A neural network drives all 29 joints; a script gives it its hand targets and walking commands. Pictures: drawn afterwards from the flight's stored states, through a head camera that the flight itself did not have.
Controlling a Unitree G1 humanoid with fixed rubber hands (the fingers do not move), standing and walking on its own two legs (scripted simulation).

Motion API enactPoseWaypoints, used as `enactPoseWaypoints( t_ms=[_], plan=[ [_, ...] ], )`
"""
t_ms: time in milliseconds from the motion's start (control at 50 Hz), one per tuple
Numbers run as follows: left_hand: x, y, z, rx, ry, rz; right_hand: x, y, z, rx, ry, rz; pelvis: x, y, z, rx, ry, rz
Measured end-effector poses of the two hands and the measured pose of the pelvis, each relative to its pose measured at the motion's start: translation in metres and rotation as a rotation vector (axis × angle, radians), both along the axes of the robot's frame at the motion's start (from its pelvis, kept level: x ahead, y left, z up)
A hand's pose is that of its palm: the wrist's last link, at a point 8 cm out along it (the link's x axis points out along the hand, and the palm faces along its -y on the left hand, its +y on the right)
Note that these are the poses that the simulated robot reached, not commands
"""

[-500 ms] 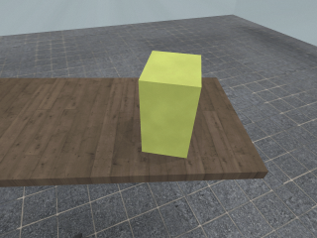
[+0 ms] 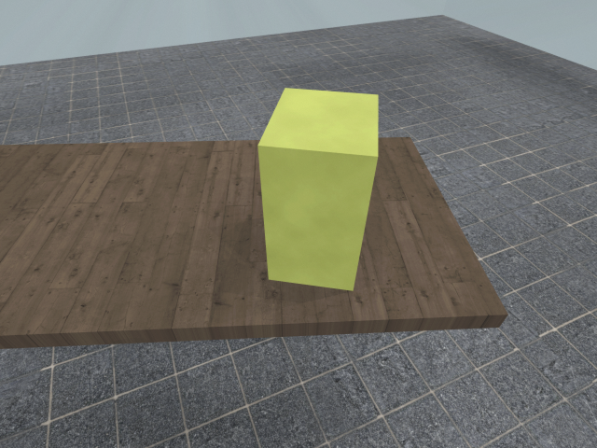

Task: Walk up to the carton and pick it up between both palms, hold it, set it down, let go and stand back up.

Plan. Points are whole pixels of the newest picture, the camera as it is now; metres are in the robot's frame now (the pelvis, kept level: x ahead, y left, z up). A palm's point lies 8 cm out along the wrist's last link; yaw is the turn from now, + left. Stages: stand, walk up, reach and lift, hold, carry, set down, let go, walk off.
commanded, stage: stand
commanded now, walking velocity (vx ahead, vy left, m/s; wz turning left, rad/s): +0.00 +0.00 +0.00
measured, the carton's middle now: (320, 192) +0.53 -0.02 +0.08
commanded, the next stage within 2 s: none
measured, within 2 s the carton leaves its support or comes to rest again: neither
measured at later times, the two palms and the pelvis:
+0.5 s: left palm out of the picture +0.07 +0.24 -0.10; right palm out of the picture +0.07 -0.26 -0.11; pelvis +0.00 +0.00 +0.00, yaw +0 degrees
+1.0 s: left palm out of the picture +0.07 +0.24 -0.10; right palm out of the picture +0.07 -0.26 -0.11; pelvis +0.00 +0.00 +0.00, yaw +0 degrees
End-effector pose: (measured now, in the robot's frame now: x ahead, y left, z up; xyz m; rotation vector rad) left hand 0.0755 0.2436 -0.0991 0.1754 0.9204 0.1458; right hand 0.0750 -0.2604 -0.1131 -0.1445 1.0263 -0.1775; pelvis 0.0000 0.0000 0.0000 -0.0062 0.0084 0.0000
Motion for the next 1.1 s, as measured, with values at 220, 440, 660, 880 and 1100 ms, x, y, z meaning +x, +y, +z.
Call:
enactPoseWaypoints(
  t_ms=[220, 440, 660, 880, 1100],
  plan=[
    [-0.0002, 0.0, -0.0001, 0.0, 0.001, 0.0, -0.0004, -0.0011, 0.0002, -0.003, 0.002, 0.0, -0.0001, 0.0, 0.0, 0.0, 0.0, 0.0],
    [-0.0008, 0.0, -0.0003, 0.0, 0.003, 0.0, -0.0011, -0.0013, 0.0, -0.005, 0.005, -0.001, -0.0003, 0.0, 0.0, 0.0, 0.0, 0.0],
    [-0.0022, -0.0001, -0.0012, 0.0, 0.015, 0.0, -0.0027, -0.0018, -0.0007, -0.006, 0.016, -0.001, -0.0001, 0.0, 0.0, 0.0, 0.0, 0.0],
    [-0.004, -0.0001, -0.0022, -0.001, 0.026, 0.0, -0.0048, -0.0031, -0.0012, -0.01, 0.03, -0.001, -0.0002, 0.0, 0.0, 0.0, 0.0, 0.0],
    [-0.0054, -0.0002, -0.003, -0.001, 0.036, 0.0, -0.0064, -0.0033, -0.0019, -0.011, 0.041, -0.002, -0.0001, -0.0001, 0.0, 0.0, 0.0, 0.0]
  ],
)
